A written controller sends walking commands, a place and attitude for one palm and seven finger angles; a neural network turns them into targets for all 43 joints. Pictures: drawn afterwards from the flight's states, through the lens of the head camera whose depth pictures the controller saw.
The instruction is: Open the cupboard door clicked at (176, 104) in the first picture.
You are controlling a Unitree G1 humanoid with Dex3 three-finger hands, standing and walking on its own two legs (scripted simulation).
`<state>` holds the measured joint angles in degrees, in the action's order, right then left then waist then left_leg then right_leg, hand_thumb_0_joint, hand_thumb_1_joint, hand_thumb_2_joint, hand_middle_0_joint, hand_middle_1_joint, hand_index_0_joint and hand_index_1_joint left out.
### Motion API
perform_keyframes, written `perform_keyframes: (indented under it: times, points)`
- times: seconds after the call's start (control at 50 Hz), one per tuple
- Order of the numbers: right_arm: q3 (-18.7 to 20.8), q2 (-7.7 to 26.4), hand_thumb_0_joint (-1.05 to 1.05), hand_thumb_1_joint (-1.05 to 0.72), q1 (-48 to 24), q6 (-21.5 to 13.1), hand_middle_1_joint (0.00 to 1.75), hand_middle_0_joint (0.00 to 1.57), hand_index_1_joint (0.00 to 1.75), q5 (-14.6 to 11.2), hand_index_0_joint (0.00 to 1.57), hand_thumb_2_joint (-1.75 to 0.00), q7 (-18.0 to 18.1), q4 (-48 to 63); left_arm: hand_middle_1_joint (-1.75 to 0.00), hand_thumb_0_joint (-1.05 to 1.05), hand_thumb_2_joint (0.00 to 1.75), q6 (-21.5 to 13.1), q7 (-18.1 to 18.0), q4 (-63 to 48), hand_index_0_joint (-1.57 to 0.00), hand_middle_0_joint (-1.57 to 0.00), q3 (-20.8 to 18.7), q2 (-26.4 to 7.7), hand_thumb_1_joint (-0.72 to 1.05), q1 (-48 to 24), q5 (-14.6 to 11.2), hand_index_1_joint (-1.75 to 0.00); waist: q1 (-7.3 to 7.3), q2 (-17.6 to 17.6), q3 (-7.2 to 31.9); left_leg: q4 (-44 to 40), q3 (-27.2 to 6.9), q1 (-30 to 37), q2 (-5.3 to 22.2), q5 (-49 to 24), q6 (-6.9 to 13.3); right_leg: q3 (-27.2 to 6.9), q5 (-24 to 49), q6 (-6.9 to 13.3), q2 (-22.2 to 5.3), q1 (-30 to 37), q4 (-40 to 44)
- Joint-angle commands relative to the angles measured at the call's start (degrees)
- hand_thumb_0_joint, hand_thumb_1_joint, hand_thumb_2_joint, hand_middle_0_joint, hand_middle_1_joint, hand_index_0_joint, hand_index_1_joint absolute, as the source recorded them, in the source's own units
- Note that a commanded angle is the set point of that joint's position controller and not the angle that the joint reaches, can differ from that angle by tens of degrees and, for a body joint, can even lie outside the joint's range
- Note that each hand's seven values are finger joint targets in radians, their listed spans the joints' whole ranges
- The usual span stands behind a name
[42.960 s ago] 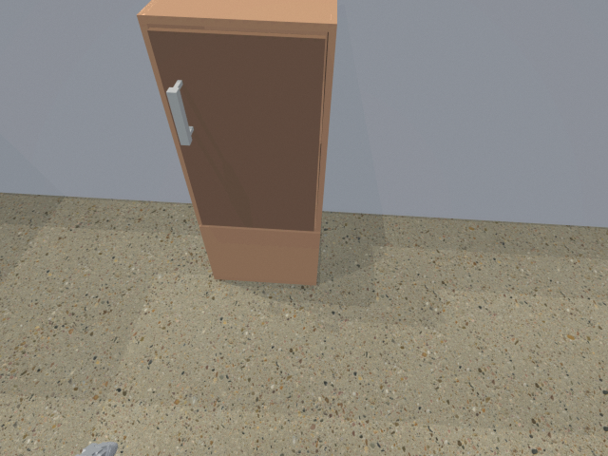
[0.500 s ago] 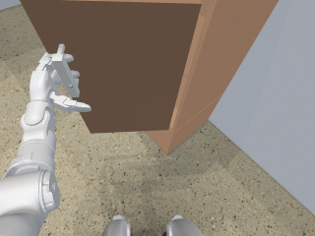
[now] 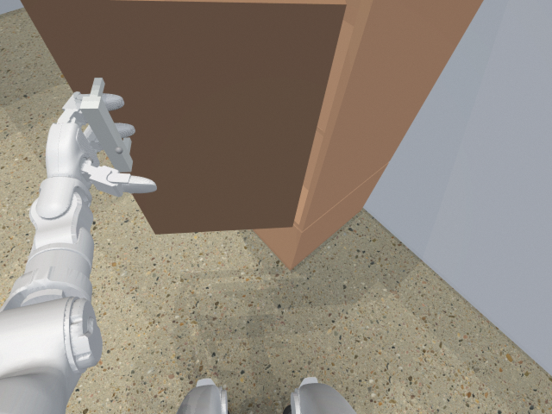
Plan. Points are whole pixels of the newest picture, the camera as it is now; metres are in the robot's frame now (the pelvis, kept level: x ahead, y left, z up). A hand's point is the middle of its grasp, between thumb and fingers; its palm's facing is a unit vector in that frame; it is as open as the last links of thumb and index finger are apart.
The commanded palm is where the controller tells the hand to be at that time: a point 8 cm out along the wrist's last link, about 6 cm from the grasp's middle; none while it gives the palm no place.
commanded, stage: close the thumb around the handle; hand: left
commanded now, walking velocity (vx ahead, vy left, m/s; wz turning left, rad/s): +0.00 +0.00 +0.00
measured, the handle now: (112, 127) +0.52 +0.22 +0.07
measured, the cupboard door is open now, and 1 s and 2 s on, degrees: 54 62 99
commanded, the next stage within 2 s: pull the door open along its arc in 0.58 s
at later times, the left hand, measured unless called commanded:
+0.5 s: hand (121, 151) +0.47 +0.20 +0.07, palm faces +0.01 -1.00 -0.02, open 5.9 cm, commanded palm +0.45 +0.25 +0.07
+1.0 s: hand (127, 179) +0.43 +0.18 +0.07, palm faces +0.03 -1.00 +0.00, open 5.8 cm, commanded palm +0.37 +0.23 +0.07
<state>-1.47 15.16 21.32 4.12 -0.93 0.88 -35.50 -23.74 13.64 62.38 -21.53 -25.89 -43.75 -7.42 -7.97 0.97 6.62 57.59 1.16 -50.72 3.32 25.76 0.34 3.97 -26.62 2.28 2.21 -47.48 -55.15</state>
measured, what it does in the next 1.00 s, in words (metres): stands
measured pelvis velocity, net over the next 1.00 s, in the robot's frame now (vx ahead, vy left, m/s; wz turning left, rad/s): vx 0.01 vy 0.01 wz -0.02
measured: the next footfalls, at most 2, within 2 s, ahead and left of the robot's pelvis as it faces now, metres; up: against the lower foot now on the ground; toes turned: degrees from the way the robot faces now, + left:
none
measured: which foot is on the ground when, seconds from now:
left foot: down 0.00-1.00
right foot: down 0.00-1.00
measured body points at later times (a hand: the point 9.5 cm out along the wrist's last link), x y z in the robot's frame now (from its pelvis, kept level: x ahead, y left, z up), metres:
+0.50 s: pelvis +0.00 +0.01 +0.00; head +0.11 +0.02 +0.44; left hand +0.47 +0.25 +0.08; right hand +0.03 -0.26 -0.11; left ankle +0.01 +0.12 -0.67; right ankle -0.01 -0.10 -0.67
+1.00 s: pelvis +0.01 +0.01 +0.01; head +0.09 +0.01 +0.45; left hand +0.42 +0.24 +0.07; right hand +0.06 -0.25 -0.11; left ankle +0.01 +0.12 -0.67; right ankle -0.01 -0.10 -0.67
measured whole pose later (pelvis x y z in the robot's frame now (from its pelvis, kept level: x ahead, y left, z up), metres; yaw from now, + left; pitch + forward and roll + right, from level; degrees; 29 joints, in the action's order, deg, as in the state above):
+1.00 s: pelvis +0.01 +0.01 +0.01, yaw -1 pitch +16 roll -1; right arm -0.2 14.5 21.5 4.3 -1.6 -0.7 -33.7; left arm -22.7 9.5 42.8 -16.0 -17.4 -25.8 -11.4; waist -5.7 1.5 7.6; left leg 54.2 2.8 -44.9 3.0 25.7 1.0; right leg 2.2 -26.2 1.5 2.0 -42.4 -52.1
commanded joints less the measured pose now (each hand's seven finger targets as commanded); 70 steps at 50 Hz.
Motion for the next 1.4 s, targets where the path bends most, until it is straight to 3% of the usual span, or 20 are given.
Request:
perform_keyframes:
  times: [0.0,0.12,0.18,0.36,0.42,0.56,0.58,0.66,0.7,0.74,0.82,0.94,1.0,1.02,1.04,1.12,1.16,1.2,1.22,1.38]
  points:
    - [3.53,9.22,0.0,-0.9,7.21,-1.1,0.3,0.2,0.3,-0.15,0.2,-0.9,0.44,3.91,-1.24,0.0,0.47,-3.84,0.06,-12.49,-0.33,-0.33,-0.56,-13.42,-0.11,-23.89,-0.83,-1.24,-0.06,4.71,23.81,-5.09,-2.17,17.16,-2.53,-20.07,1.96,-3.86,23.14,-1.64,0.71,10.82,6.82]
    - [3.64,9.43,0.0,-0.9,7.45,-1.21,0.3,0.2,0.3,-0.06,0.2,-0.9,0.47,3.18,-1.28,0.0,0.61,-3.9,0.17,-10.55,-0.35,-0.35,-0.58,-12.81,0.23,-24.64,-1.32,-1.28,-0.64,3.98,22.37,-4.36,-2.43,17.2,-2.52,-19.97,2.1,-3.68,22.29,-1.53,0.84,8.83,6.76]
    - [3.58,9.41,0.0,-0.9,7.27,-1.18,0.3,0.2,0.3,-0.06,0.2,-0.9,0.53,3.26,-1.3,0.0,0.68,-4.08,0.04,-12.03,-0.36,-0.36,-0.51,-13.47,0.4,-25.54,-0.83,-1.3,-0.25,6.08,24.97,-4.49,-2.81,19.04,-2.4,-21.18,1.78,-3.59,22.42,-1.45,0.67,8.48,6.26]
    - [3.65,9.59,0.0,-0.9,7.34,-0.98,0.3,0.2,0.3,-0.03,0.2,-0.9,0.46,3.52,-1.35,0.0,0.9,-4.16,-0.33,-12.13,-0.4,-0.4,-1.87,-14.61,0.9,-22.94,-0.73,-1.35,0.54,4.81,25.59,-4.5,-2.87,19.17,-2.29,-23.08,1.66,-3.18,23.87,-1.38,0.86,9.54,5.85]
    - [3.74,9.19,0.0,-0.9,7.25,-1.04,0.3,0.2,0.3,0.04,0.2,-0.9,0.26,3.8,-1.35,0.0,0.9,-4.29,-0.36,-13.65,-0.4,-0.4,0.44,-11.11,0.9,-23.54,-1.24,-1.35,0.19,5.97,25.31,-4.5,-2.97,21.24,-2.29,-24.13,1.66,-2.81,23.8,-1.21,1.08,8.31,6.07]
    - [3.63,9.16,0.0,-0.9,6.82,-0.67,0.3,0.2,0.3,0.13,0.2,-0.9,0.5,4.53,-1.35,0.0,0.9,-4.73,-1.87,-15.34,-0.4,-0.4,-4.98,-16.92,0.9,-19.15,-0.86,-1.35,2.49,4.97,25.89,-5.2,-1.93,18.09,-2.65,-24.1,1.63,-3.65,26.65,-1.44,0.73,13.6,5.95]
    - [3.57,8.86,0.0,-0.9,6.45,-0.75,0.3,0.2,0.3,0.03,0.2,-0.9,0.36,4.9,-1.35,0.0,0.9,-4.7,-1.8,-15.52,-0.4,-0.4,-3.44,-14.85,0.9,-18.5,-0.85,-1.35,2.11,5.1,25.58,-5.37,-1.68,18.19,-2.75,-23.41,1.67,-3.66,26.26,-1.53,0.76,13.36,6.28]
    - [3.7,9.17,0.0,-0.9,6.42,-0.79,0.3,0.2,0.3,0.04,0.2,-0.9,0.4,4.77,-1.35,0.0,0.9,-5.25,-1.74,-15.6,-0.4,-0.4,-4.2,-15.75,0.9,-18.85,-0.97,-1.35,2.07,5.13,25.02,-5.32,-1.76,18.73,-2.53,-22.88,1.61,-3.68,25.27,-1.45,0.83,12.34,6.44]
    - [3.7,8.22,0.0,-0.9,5.84,-1.22,0.3,0.2,0.3,-0.09,0.2,-0.9,0.04,4.63,-1.35,0.0,0.9,-5.25,-1.71,-16.35,-0.4,-0.4,2.64,-7.05,0.9,-21.23,-1.36,-1.35,0.35,5.14,23.65,-5.71,-2.23,20.36,-2.35,-22.14,1.35,-2.85,23.73,-1.41,0.96,9.74,6.69]
    - [4.21,8.81,0.0,-0.9,6.12,-1.48,0.3,0.2,0.3,0.12,0.2,-0.9,-0.24,4.43,-1.35,0.0,0.9,-5.59,-2.31,-17.46,-0.4,-0.4,0.41,-8.77,0.9,-18.31,-1.78,-1.35,1.78,5.7,26.27,-5.3,-2.24,21.78,-2.4,-23.69,1.24,-2.92,24.45,-1.19,0.96,10.39,6.38]
    - [4.34,8.6,0.0,-0.9,5.38,-1.51,0.3,0.2,0.3,-0.13,0.2,-0.9,-0.73,5.78,-1.35,0.0,0.9,-5.07,-2.38,-21.13,-0.4,-0.4,1.5,-6.43,0.9,-9.84,-2.55,-1.35,2.93,3.42,26.43,-6.1,-1.59,21.39,-2.75,-25.43,1.57,-2.93,27.48,-1.08,1.1,14.07,6.8]
    - [4.68,7.57,0.0,-0.9,1.86,-2.21,0.3,0.2,0.3,-1.0,0.2,-0.9,-1.59,9.05,-1.35,0.0,0.9,-3.47,-2.87,-34.8,-0.4,-0.4,5.07,-0.36,0.9,8.33,-4.74,-1.35,5.7,3.12,24.87,-8.28,-0.58,22.63,-2.82,-27.32,1.57,-2.51,30.58,-1.07,0.83,18.19,7.71]
    - [4.63,7.29,0.0,-0.9,0.01,-2.86,0.3,0.2,0.3,-1.29,0.2,-0.9,-1.76,10.67,-1.35,0.0,0.9,-2.58,-3.59,-41.67,-0.4,-0.4,6.74,1.98,0.9,17.34,-5.39,-1.35,6.14,1.77,20.64,-9.69,-0.43,21.99,-2.73,-26.29,1.49,-2.02,29.72,-1.23,0.7,18.33,8.42]
    - [4.47,5.39,0.0,-0.9,-2.62,-3.58,0.3,0.2,0.3,-0.71,0.2,-0.9,-1.61,10.93,-1.35,0.0,0.9,-1.72,-12.31,-45.59,-0.4,-0.4,-2.35,2.58,0.9,18.18,-9.31,-1.35,11.93,0.76,20.25,-10.39,-0.17,19.54,-3.05,-26.52,0.94,-1.1,28.25,-0.97,0.75,20.19,8.7]
    - [4.0,4.84,0.0,-0.9,-3.45,-4.29,0.3,0.2,0.3,-0.36,0.2,-0.9,-2.02,11.36,-1.35,0.0,0.9,-0.8,-16.46,-47.15,-0.4,-0.4,4.58,9.16,0.9,22.18,-7.18,-1.35,9.46,2.31,18.95,-10.7,0.02,21.05,-2.98,-26.23,0.65,-0.78,27.38,-1.28,0.75,18.61,8.3]
    - [4.16,4.79,0.0,-0.9,-4.25,-4.45,0.3,0.2,0.3,1.65,0.2,-0.9,-3.19,11.48,-1.35,0.0,0.9,-0.18,-28.11,-55.08,-0.4,-0.4,7.3,10.42,0.9,32.36,0.74,-1.35,9.54,-1.67,17.72,-10.14,-0.59,20.23,-2.79,-26.21,0.47,-0.68,27.29,-1.2,0.09,19.29,6.99]
    - [4.1,3.89,0.0,-0.9,-6.0,-3.98,0.3,0.2,0.3,2.16,0.2,-0.9,-3.49,12.47,-1.35,0.0,0.9,0.13,-31.47,-60.04,-0.4,-0.4,11.39,14.17,0.9,35.51,3.88,-1.35,9.67,0.93,18.33,-10.11,-0.23,21.33,-2.9,-26.05,0.37,-1.05,27.49,-0.99,-0.47,19.59,6.82]
    - [3.93,3.55,0.0,-0.9,-7.11,-3.59,0.3,0.2,0.3,2.49,0.2,-0.9,-3.34,12.61,-1.35,0.0,0.9,0.89,-33.96,-62.55,-0.4,-0.4,14.12,16.53,0.9,35.81,5.41,-1.35,9.05,0.16,16.85,-10.21,-0.42,21.32,-2.96,-23.54,0.27,-1.08,26.17,-0.86,-0.71,19.51,7.43]
    - [3.98,3.52,0.0,-0.9,-7.35,-3.42,0.3,0.2,0.3,2.76,0.2,-0.9,-3.03,12.77,-1.35,0.0,0.9,1.31,-35.16,-62.48,-0.4,-0.4,14.63,16.95,0.9,37.67,6.09,-1.35,8.77,-2.97,16.1,-10.01,-0.63,20.71,-3.0,-22.22,0.56,-1.35,25.71,-0.97,-0.57,19.86,8.06]
    - [3.14,1.35,0.0,-0.9,-11.36,-2.98,0.3,0.2,0.3,3.85,0.2,-0.9,-2.23,13.52,-1.35,0.0,0.9,5.19,-44.35,-67.33,-0.4,-0.4,24.37,27.06,0.9,42.11,10.09,-1.35,8.06,-3.24,13.56,-9.8,-0.82,20.69,-3.85,-18.2,0.36,-2.31,24.37,-1.12,-1.7,20.75,10.05]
